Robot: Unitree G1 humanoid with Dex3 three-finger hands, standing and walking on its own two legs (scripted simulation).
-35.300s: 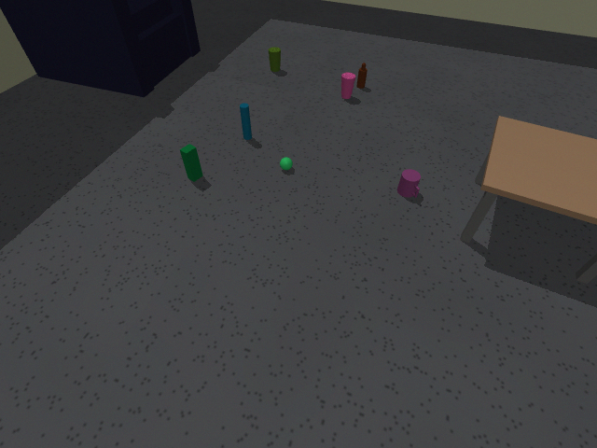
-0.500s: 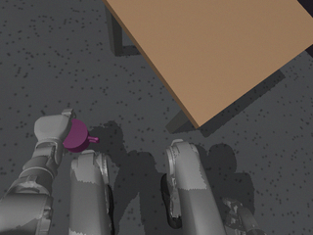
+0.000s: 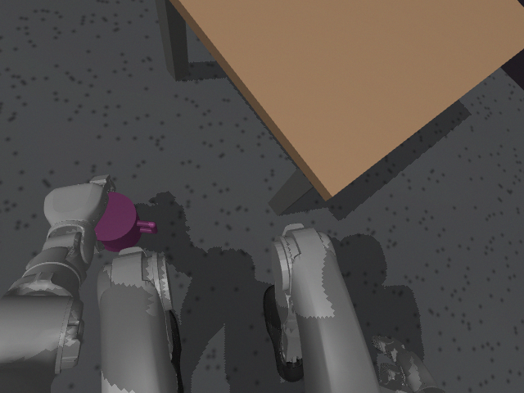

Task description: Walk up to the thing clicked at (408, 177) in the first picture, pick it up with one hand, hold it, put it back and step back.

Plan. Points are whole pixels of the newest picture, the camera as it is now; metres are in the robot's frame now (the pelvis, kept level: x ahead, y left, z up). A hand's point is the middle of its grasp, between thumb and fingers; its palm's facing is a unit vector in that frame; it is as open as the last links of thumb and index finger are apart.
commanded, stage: lower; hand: left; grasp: from above
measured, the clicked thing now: (123, 224) +0.40 +0.19 -0.26
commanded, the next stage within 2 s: rest in 0.04 s
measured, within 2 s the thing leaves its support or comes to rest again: rests again in 1.74 s
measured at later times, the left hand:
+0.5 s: hand (88, 224) +0.40 +0.25 -0.23, palm faces -0.49 -0.06 -0.87, open 11.5 cm
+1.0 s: hand (93, 220) +0.41 +0.24 -0.24, palm faces -0.40 -0.05 -0.92, open 13.4 cm
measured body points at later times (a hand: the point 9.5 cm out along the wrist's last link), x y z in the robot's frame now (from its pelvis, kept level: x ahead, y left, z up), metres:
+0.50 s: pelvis +0.01 +0.00 -0.03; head +0.24 +0.04 +0.35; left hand +0.42 +0.25 -0.18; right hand +0.07 -0.27 -0.16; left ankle +0.09 +0.14 -0.32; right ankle +0.10 -0.12 -0.32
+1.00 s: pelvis +0.01 +0.00 -0.04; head +0.23 +0.06 +0.35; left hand +0.42 +0.24 -0.19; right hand +0.05 -0.27 -0.15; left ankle +0.09 +0.14 -0.32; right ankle +0.10 -0.12 -0.32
